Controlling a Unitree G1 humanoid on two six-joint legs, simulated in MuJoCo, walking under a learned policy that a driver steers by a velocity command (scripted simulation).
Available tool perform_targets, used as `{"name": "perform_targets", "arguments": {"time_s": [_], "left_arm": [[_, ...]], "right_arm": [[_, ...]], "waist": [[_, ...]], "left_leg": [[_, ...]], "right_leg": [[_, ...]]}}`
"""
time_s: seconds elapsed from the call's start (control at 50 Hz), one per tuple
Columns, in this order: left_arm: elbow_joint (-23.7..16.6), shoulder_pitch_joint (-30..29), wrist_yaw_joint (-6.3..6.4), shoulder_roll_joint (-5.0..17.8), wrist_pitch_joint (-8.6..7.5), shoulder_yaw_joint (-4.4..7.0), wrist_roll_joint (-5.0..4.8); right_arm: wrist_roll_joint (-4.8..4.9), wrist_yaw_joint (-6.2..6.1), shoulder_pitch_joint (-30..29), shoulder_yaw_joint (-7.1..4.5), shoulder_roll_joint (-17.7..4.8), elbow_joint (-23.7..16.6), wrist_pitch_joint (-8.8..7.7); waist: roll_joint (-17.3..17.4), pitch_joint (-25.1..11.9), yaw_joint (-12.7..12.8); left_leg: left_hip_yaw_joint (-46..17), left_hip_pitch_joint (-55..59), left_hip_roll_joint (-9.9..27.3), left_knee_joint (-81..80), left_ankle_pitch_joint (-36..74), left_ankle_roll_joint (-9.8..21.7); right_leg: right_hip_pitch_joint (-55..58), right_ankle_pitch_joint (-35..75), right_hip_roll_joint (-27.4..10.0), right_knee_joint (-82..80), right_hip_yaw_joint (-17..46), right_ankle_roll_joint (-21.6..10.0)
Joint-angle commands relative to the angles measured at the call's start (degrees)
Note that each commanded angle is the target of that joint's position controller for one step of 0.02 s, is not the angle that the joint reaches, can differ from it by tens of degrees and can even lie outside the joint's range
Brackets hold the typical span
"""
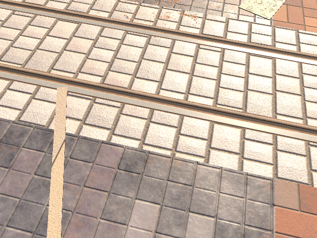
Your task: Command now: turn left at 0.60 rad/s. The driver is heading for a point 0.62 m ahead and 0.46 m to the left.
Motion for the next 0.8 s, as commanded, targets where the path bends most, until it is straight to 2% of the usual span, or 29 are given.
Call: {"name": "perform_targets", "arguments": {"time_s": [0.02, 0.04, 0.06, 0.12, 0.18, 0.28, 0.36, 0.4, 0.42, 0.44, 0.46, 0.48, 0.5, 0.52, 0.54, 0.6, 0.68, 0.74, 0.8], "left_arm": [[-6.3, -4.4, 0.68, 6.4, -0.87, 1.53, -0.52], [-5.2, -3.2, 1.08, 6.4, -0.76, 1.76, -0.17], [-5.0, -2.5, 1.30, 6.8, -0.62, 1.96, 0.27], [-4.5, -0.7, 0.87, 5.4, -0.83, 1.64, -0.05], [-5.2, -2.5, 0.84, 4.1, -0.94, 1.04, -0.14], [-5.9, -3.3, 0.06, 4.2, -1.59, 0.90, -0.51], [-6.3, -1.6, -0.87, 4.6, -2.59, 1.16, -0.88], [-5.3, 1.9, -1.17, 4.5, -3.08, 1.47, -0.66], [-5.0, 4.4, -0.92, 6.9, -3.07, 2.08, -0.05], [-5.4, 3.9, -0.51, 11.3, -2.49, 2.78, 0.66], [-5.3, 5.1, -0.72, 11.1, -2.71, 2.88, 1.73], [-6.2, 3.3, -0.43, 8.3, -3.17, 1.99, 1.17], [-6.5, 1.5, 0.12, 6.7, -3.33, 1.52, 0.23], [-6.7, 1.1, 0.66, 6.1, -3.45, 1.22, -0.46], [-6.6, 2.0, 1.12, 5.7, -3.56, 0.95, -0.60], [-6.1, 6.4, 1.42, 6.1, -4.06, 0.92, -0.05], [-5.4, 9.0, 0.84, 7.7, -4.60, 1.44, -0.06], [-4.8, 8.9, 0.16, 9.4, -4.80, 2.04, -0.54], [-4.0, 9.0, -0.68, 10.5, -4.87, 2.51, -1.57]], "right_arm": [[-0.94, -0.20, 3.3, -3.07, -11.7, -3.1, -3.18], [0.00, -0.57, 0.8, -2.73, -10.3, -3.1, -3.20], [0.67, -0.95, -1.1, -2.25, -9.4, -3.3, -2.97], [0.11, -1.74, -1.2, -1.78, -9.1, -3.6, -2.64], [0.35, -2.14, -0.3, -2.07, -9.8, -3.2, -2.40], [0.28, -1.79, -0.9, -2.49, -11.0, -3.4, -1.75], [0.88, -1.34, -2.4, -2.45, -10.8, -3.7, -1.23], [1.69, -1.63, -4.2, -2.19, -10.0, -4.0, -0.84], [1.56, -1.86, -2.5, -1.56, -8.0, -3.8, -0.84], [1.08, -1.70, 1.2, -0.74, -4.9, -3.9, -1.02], [1.05, -1.90, 0.1, -1.95, -8.9, -4.6, -1.71], [0.89, -1.79, -0.5, -2.82, -11.6, -4.0, -2.05], [0.79, -1.58, -0.1, -3.03, -11.4, -3.2, -1.99], [0.54, -1.50, 0.4, -2.90, -10.4, -2.4, -1.85], [0.64, -1.12, -0.1, -2.52, -9.0, -2.5, -1.95], [1.27, -0.33, -3.1, -1.41, -5.9, -3.7, -2.87], [1.18, 0.42, -5.2, -0.52, -4.2, -5.0, -3.71], [1.23, 1.25, -6.2, 0.23, -3.0, -5.4, -4.12], [1.45, 1.89, -6.2, 0.33, -3.6, -5.5, -4.04]], "waist": [[11.1, -8.6, -2.7], [8.7, -7.8, -1.5], [9.4, -7.2, -0.7], [9.7, -9.3, 0.1], [9.9, -8.7, -1.1], [11.1, -7.7, -1.9], [11.7, -8.6, -1.4], [10.9, -9.1, 1.2], [6.6, -11.5, 1.2], [-8.2, -10.9, -1.8], [-12.6, -7.5, 0.0], [-8.6, -5.0, -0.3], [-7.9, -3.2, -0.9], [-7.5, -2.6, -0.6], [-6.7, -2.0, 0.3], [-6.0, -1.6, 2.8], [-5.8, -1.1, 4.1], [-5.7, -0.1, 4.0], [-5.6, 0.5, 3.5]], "left_leg": [[-22.3, 14.5, 17.8, -13.2, 30.3, 14.3], [-19.7, 13.5, 14.9, -13.1, 25.8, 11.4], [-18.5, 12.0, 13.6, -13.1, 26.2, 10.4], [-17.6, 11.0, 11.6, -13.2, 26.9, 10.6], [-19.8, 11.7, 11.0, -12.8, 22.0, 10.6], [-25.4, 7.6, 10.4, -12.0, 14.8, 10.8], [-30.4, 8.2, 9.4, -9.4, 18.8, 9.9], [-30.0, 6.0, 6.7, -6.5, 17.5, 6.9], [-27.0, 0.4, 3.7, -2.3, 4.9, 4.0], [-15.3, -11.6, -5.5, 9.4, -15.7, 0.1], [-10.5, -19.6, -5.6, 21.2, -19.0, -1.9], [-10.6, -21.4, -1.5, 27.2, -13.8, -2.5], [-9.3, -22.9, -0.7, 29.1, -9.8, -3.3], [-8.5, -24.7, -0.1, 31.1, -6.9, -4.3], [-7.7, -26.2, 0.6, 33.2, -4.4, -5.1], [-4.4, -27.7, 2.2, 31.0, 0.0, -6.2], [-3.0, -26.2, 4.3, 22.1, 3.2, -6.6], [-1.0, -20.2, 5.1, 14.1, 3.8, -5.5], [1.2, -14.5, 5.0, 8.7, 1.6, -3.3]], "right_leg": [[-17.3, -4.2, 2.9, 20.4, 7.2, -0.1], [-17.1, 0.0, 2.4, 18.4, 7.7, -0.1], [-16.1, 3.2, 2.6, 17.3, 7.7, 0.3], [-12.5, 8.0, 4.6, 14.7, 7.2, 1.4], [-11.6, 8.7, 5.6, 5.3, 7.9, 2.0], [-5.4, 7.1, 7.3, -5.0, 8.9, 1.3], [-0.5, 7.4, 8.4, -13.7, 9.0, -0.1], [7.3, 17.2, 7.9, -26.0, 8.0, -1.6], [15.4, 20.0, 1.5, -29.1, 12.6, -4.2], [21.4, 19.1, -10.0, -31.5, 25.8, -10.8], [17.3, 8.9, -16.7, -35.4, 36.3, -17.9], [15.6, -1.1, -15.6, -36.7, 33.9, -17.8], [15.2, -4.2, -12.3, -37.2, 29.6, -15.1], [16.8, -4.4, -10.2, -37.3, 26.3, -13.3], [17.5, -2.1, -9.6, -37.6, 23.7, -12.8], [19.0, 1.0, -8.6, -39.6, 17.4, -12.7], [20.0, 6.5, -10.0, -40.7, 12.2, -13.6], [16.9, 10.3, -10.6, -40.8, 7.2, -13.2], [15.5, 11.6, -11.5, -39.7, 4.0, -12.4]]}}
